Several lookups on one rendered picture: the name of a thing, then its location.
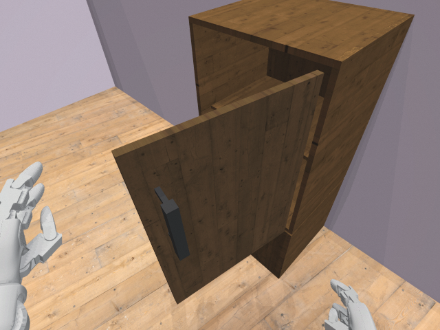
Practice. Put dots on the cupboard door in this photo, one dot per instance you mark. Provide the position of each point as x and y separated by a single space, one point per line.
232 172

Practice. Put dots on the left robot hand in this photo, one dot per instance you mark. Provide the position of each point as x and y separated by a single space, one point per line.
18 198

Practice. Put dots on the handle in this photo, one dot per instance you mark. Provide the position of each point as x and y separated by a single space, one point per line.
174 224

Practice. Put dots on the left robot forearm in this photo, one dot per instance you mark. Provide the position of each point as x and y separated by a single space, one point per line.
13 314

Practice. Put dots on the right robot hand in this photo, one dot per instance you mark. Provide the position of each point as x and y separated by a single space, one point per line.
356 317

